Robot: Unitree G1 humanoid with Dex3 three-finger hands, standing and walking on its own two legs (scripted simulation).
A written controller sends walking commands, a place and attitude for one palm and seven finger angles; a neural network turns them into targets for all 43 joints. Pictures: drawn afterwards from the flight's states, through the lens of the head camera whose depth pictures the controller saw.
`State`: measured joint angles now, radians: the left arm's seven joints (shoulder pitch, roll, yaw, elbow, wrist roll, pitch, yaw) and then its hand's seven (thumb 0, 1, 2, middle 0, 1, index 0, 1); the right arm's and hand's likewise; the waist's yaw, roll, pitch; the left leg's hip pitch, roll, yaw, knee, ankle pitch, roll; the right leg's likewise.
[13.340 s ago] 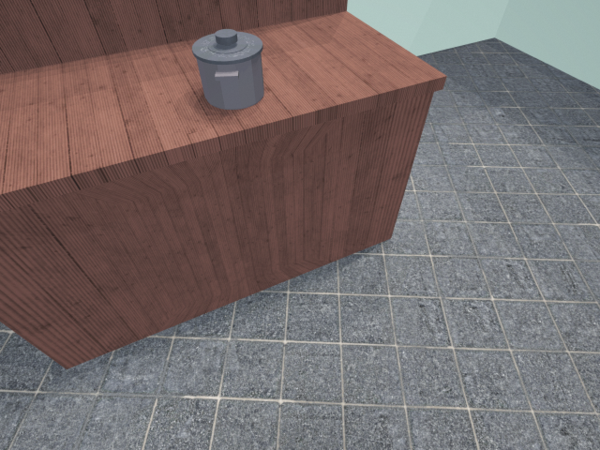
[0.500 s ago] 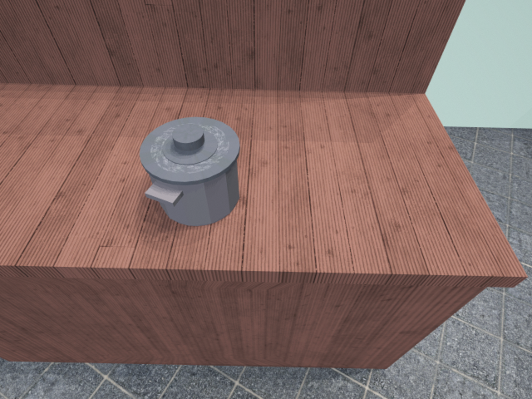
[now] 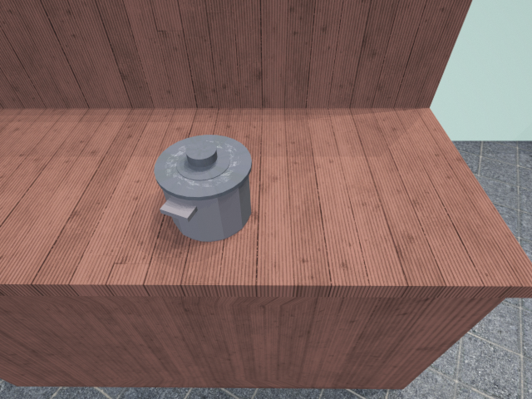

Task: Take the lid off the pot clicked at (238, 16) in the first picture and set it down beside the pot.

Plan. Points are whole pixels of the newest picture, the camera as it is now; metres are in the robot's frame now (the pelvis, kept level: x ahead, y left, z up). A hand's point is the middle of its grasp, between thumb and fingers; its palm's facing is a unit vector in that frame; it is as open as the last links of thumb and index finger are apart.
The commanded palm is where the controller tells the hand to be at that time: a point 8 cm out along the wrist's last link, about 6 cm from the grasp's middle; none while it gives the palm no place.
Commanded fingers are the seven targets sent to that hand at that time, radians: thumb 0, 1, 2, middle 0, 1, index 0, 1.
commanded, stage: look again from close up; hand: left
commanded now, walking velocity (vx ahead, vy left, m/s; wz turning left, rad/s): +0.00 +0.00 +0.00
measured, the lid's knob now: (201, 153) +0.46 +0.14 +0.14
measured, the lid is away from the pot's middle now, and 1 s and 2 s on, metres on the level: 0.00 0.00 0.00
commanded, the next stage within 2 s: shuffle to correct the standing spot in 0.58 s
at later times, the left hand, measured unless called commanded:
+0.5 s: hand out of the picture +0.04 +0.18 -0.16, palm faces +0.03 -0.98 -0.22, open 7.3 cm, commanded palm none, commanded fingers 0.00 0.90 0.90 -0.20 -0.30 -0.20 -0.30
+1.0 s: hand out of the picture +0.03 +0.16 -0.17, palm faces +0.01 -0.97 -0.24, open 7.4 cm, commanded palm none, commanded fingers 0.00 0.90 0.90 -0.20 -0.30 -0.20 -0.30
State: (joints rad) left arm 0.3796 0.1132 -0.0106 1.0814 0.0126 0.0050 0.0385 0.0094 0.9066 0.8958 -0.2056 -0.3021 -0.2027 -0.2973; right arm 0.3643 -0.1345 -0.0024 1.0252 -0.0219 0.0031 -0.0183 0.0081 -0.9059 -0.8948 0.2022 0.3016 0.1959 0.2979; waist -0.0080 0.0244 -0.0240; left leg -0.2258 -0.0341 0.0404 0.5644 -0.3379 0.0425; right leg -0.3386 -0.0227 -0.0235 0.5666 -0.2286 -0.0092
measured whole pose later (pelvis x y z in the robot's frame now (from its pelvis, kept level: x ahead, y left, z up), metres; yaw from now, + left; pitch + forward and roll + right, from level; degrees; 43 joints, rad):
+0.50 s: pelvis +0.02 +0.00 +0.01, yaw +0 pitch -1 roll +0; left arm 0.28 0.15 0.00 1.05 0.00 0.00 0.04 0.01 0.92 0.90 -0.20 -0.30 -0.20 -0.30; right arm 0.30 -0.15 0.01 1.07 -0.01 -0.03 -0.03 0.01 -0.91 -0.89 0.20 0.30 0.20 0.30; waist 0.00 0.01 0.05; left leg -0.12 -0.04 0.04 0.46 -0.32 0.04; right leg -0.25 -0.02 -0.02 0.50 -0.23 0.00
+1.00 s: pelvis +0.00 -0.02 +0.00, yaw -1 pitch -1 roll +2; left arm 0.25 0.17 0.02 1.01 0.01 0.03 0.04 0.01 0.91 0.90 -0.20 -0.30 -0.20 -0.30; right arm 0.24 -0.14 -0.02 1.05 -0.01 0.00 -0.04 0.01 -0.91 -0.89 0.20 0.30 0.20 0.30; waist 0.00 -0.01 0.10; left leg -0.19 -0.02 0.06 0.52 -0.32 0.01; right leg -0.33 0.00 -0.01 0.58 -0.23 -0.03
